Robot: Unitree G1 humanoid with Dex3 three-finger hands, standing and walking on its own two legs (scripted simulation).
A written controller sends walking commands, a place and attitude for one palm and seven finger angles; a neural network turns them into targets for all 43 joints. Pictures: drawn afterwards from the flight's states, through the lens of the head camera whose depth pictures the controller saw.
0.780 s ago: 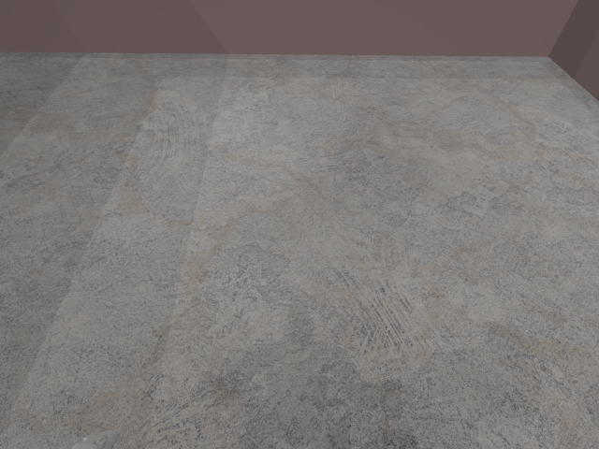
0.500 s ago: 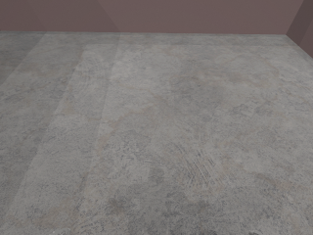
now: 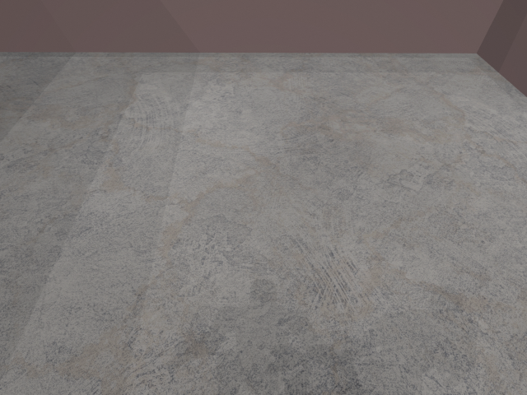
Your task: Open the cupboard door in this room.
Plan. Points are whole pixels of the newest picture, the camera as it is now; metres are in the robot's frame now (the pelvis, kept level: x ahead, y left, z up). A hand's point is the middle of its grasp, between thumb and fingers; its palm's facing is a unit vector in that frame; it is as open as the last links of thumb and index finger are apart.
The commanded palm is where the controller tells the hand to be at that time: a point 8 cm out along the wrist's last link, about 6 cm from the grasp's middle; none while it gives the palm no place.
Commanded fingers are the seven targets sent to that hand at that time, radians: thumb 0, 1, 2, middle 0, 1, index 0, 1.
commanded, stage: stand and wait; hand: left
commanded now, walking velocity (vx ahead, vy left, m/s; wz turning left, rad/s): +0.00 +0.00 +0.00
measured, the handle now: out of the picture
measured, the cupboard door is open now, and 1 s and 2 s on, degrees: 0 0 0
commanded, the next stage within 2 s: turn or walk to find it in 0.12 s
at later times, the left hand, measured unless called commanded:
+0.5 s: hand out of the picture +0.04 +0.22 -0.18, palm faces +0.06 -0.97 -0.25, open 7.4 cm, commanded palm none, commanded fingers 0.00 0.90 0.90 -0.20 -0.30 -0.20 -0.30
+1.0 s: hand out of the picture -0.08 +0.17 -0.17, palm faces +0.34 -0.90 -0.27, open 7.4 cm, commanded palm none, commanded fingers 0.00 0.90 0.90 -0.20 -0.30 -0.20 -0.30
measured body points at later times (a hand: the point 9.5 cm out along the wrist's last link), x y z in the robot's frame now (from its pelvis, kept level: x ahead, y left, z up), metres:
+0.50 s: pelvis -0.02 +0.01 -0.02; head +0.00 +0.02 +0.43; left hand +0.03 +0.27 -0.17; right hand +0.05 -0.25 -0.16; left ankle +0.01 +0.13 -0.74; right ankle +0.01 -0.12 -0.74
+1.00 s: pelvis -0.06 -0.03 -0.01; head -0.04 -0.03 +0.44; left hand -0.10 +0.22 -0.15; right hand +0.08 -0.27 -0.15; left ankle -0.11 +0.10 -0.68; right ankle -0.03 -0.13 -0.74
